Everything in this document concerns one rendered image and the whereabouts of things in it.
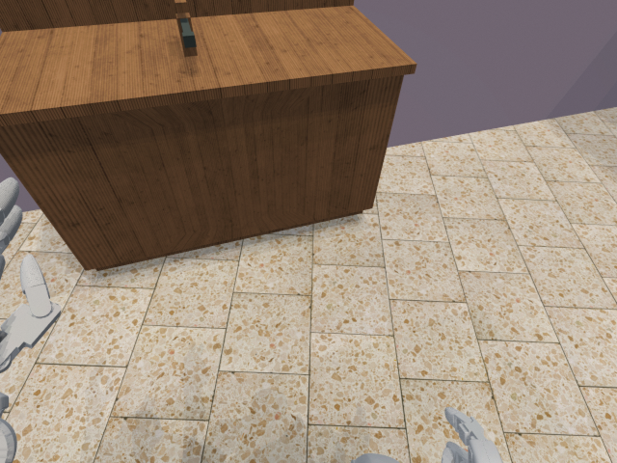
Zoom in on tap lever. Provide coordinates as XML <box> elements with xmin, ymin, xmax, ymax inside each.
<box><xmin>180</xmin><ymin>18</ymin><xmax>197</xmax><ymax>48</ymax></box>

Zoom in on robot left hand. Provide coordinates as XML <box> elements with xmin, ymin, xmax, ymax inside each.
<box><xmin>0</xmin><ymin>177</ymin><xmax>61</xmax><ymax>373</ymax></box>

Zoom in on robot right hand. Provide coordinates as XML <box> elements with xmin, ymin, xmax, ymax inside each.
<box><xmin>442</xmin><ymin>407</ymin><xmax>503</xmax><ymax>463</ymax></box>

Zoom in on counter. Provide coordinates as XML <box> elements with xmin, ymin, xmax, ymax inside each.
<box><xmin>0</xmin><ymin>0</ymin><xmax>417</xmax><ymax>271</ymax></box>

